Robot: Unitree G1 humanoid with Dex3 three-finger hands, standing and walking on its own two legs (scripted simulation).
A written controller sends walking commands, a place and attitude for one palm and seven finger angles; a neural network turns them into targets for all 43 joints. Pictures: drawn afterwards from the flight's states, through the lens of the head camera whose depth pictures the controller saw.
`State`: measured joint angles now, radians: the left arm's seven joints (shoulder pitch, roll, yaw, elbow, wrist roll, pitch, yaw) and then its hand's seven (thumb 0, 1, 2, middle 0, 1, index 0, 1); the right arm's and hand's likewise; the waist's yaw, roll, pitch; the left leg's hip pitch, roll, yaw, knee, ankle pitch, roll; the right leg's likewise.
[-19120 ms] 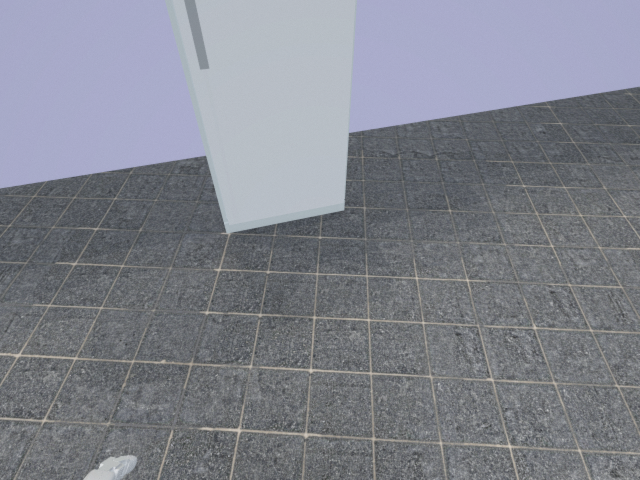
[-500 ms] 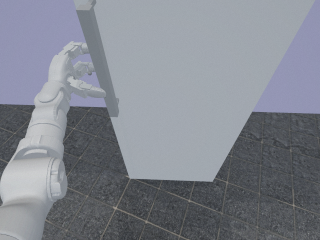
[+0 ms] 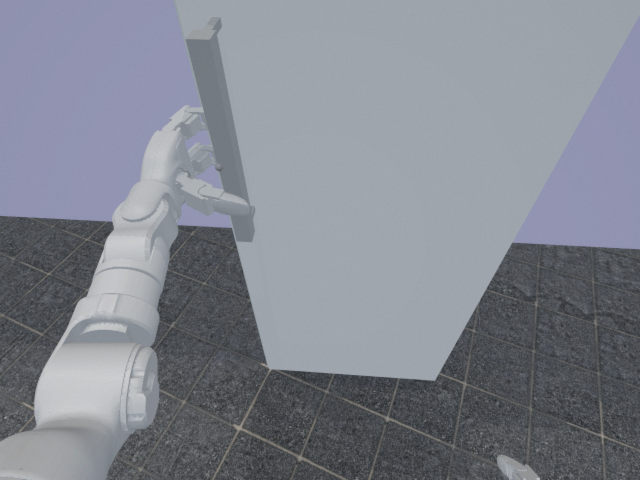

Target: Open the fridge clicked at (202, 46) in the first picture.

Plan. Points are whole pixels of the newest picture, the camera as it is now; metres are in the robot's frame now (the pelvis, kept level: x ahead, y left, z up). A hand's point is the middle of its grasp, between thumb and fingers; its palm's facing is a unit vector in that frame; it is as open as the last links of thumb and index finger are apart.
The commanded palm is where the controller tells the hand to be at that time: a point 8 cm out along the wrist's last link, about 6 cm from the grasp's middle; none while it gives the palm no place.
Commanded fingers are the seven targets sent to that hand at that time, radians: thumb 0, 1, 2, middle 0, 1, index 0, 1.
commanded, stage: slide the fingers in behind the handle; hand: left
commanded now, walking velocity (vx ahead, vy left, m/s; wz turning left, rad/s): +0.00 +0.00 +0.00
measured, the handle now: (232, 147) +0.51 +0.13 +0.16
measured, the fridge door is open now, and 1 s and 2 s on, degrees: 0 0 0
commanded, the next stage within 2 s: grip the handle and tug to test in 1.14 s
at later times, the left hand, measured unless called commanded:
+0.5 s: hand (241, 162) +0.46 +0.11 +0.17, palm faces -0.05 -1.00 +0.00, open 14.0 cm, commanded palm +0.43 +0.17 +0.17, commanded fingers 0.00 -0.50 0.30 -0.30 -1.20 -0.30 -1.20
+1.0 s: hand (241, 165) +0.45 +0.11 +0.17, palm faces -0.05 -1.00 -0.01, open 14.2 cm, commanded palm +0.43 +0.16 +0.17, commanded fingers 0.00 -0.50 0.30 -0.30 -1.20 -0.30 -1.20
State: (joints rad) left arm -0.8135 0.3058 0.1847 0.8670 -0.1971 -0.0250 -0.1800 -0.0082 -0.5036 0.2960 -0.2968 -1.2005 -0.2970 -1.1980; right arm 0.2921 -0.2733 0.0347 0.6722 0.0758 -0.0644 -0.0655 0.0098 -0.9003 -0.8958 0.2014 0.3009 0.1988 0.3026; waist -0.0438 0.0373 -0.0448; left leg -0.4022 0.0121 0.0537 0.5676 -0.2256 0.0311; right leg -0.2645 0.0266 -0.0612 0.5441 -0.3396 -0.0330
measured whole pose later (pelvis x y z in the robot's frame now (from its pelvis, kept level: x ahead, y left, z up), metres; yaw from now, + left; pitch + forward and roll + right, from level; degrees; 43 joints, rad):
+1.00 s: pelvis +0.01 -0.01 +0.00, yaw +0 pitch +3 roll +0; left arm -0.77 0.26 0.16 0.79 -0.19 -0.02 -0.11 -0.01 -0.50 0.30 -0.27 -1.20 -0.26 -1.20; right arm 0.28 -0.27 0.02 0.68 0.07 -0.05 -0.05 0.01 -0.90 -0.90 0.20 0.30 0.20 0.30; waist -0.03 0.04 -0.04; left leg -0.36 0.02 0.05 0.53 -0.22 0.01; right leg -0.23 0.03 -0.06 0.52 -0.34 -0.05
